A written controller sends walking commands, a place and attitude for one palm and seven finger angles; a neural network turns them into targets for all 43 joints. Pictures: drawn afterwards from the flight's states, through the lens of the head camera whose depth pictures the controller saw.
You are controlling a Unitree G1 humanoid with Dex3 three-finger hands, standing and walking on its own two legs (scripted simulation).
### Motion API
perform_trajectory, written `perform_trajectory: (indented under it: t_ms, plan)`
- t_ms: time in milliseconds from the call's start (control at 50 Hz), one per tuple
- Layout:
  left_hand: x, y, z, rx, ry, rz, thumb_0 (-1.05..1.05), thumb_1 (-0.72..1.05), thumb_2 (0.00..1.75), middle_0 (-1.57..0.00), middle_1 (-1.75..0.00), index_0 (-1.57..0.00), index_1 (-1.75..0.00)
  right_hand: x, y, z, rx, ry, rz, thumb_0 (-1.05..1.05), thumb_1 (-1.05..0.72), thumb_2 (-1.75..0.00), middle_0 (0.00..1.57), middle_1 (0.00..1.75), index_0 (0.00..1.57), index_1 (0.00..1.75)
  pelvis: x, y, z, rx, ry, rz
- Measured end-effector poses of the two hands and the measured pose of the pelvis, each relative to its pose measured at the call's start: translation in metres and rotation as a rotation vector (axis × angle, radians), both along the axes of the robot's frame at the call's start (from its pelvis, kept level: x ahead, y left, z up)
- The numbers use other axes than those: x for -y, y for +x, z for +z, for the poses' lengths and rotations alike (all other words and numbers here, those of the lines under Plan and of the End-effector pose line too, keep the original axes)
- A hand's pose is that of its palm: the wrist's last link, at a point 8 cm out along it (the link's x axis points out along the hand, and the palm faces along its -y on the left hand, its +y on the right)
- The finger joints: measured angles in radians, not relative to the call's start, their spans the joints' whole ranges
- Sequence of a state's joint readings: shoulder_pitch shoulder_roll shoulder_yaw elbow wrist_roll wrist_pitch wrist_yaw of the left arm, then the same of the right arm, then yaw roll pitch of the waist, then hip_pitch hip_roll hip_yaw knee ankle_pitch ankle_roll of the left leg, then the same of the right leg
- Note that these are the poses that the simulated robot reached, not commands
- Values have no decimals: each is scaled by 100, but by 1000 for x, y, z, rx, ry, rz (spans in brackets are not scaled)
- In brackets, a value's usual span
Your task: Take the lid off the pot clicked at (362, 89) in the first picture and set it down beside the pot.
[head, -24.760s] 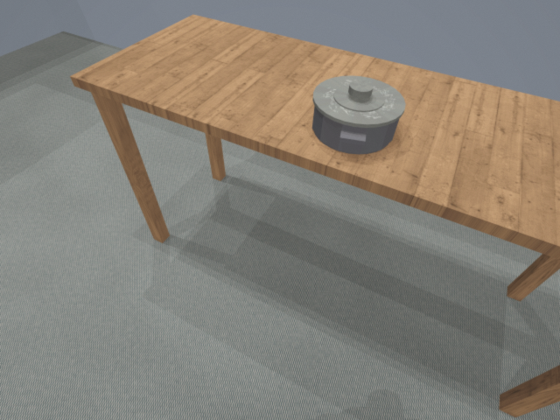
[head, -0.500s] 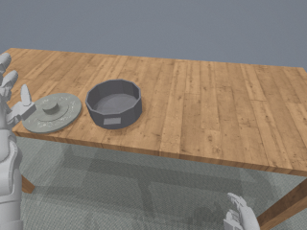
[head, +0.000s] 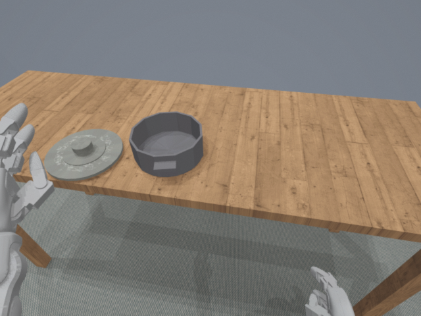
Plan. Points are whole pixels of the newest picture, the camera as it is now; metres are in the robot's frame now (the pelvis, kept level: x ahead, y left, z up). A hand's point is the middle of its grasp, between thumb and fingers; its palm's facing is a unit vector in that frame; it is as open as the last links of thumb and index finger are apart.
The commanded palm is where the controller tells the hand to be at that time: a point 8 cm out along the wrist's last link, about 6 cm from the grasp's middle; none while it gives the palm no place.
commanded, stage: draw the hand back to the body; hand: left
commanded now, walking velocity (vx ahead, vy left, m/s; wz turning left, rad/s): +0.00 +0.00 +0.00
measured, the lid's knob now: (81, 145) +0.49 +0.41 +0.03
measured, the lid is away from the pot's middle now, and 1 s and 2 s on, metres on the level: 0.23 0.23 0.23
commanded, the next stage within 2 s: step back with the hand held close in 0.32 s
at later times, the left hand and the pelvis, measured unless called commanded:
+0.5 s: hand (24, 207) +0.18 +0.26 +0.22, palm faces +0.46 -0.82 -0.35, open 7.4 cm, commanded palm +0.12 +0.30 +0.21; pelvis -0.01 +0.02 +0.00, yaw +1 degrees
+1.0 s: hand (0, 239) +0.14 +0.28 +0.20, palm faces +0.38 -0.79 -0.49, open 7.4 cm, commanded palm +0.08 +0.32 +0.21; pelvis -0.05 +0.04 -0.02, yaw +0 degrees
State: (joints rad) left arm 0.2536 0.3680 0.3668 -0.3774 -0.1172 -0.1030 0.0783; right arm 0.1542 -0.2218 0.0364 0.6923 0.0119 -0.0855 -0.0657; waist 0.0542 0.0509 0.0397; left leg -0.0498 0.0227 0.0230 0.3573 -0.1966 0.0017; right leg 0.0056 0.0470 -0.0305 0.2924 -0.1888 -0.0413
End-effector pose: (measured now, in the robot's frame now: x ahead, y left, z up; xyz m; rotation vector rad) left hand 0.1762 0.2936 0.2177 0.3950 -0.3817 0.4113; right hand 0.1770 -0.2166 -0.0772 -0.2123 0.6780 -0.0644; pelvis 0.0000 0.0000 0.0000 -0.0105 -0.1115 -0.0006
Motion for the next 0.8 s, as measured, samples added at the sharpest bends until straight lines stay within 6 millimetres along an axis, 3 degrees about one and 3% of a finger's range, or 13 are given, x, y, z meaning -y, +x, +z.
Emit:
perform_trajectory:
  t_ms: [260, 440, 520, 680, 800]
  plan:
    - [6, -39, -3, -27, 34, -22, 1, 89, 90, -21, -30, -21, -30, -23, 6, 7, 44, 4, 42, 2, -90, -90, 21, 30, 20, 30, -10, -4, -1, 11, -6, 7]
    - [0, -43, -2, -13, 29, -7, 1, 89, 90, -21, -30, -21, -30, -34, 6, 8, 49, 4, 62, 2, -90, -90, 21, 30, 20, 30, -15, -6, -1, 15, -6, 11]
    - [-8, -40, 10, 28, 105, 0, 1, 89, 90, -21, -30, -21, -30, -33, 5, 8, 30, 4, 58, 2, -90, -90, 21, 30, 20, 30, -17, -8, -2, -26, -19, 16]
    - [-10, -32, -8, -63, 136, -93, 1, 89, 90, -21, -30, -21, -30, -16, -16, 8, -41, -47, -50, 2, -90, -90, 21, 30, 20, 30, -32, -13, -5, -95, -18, 2]
    - [-18, -39, -15, -114, 180, -132, 1, 89, 90, -21, -30, -22, -30, -13, -37, 8, -67, -74, -104, 2, -90, -90, 20, 30, 20, 30, -41, -24, -9, -109, -10, -4]
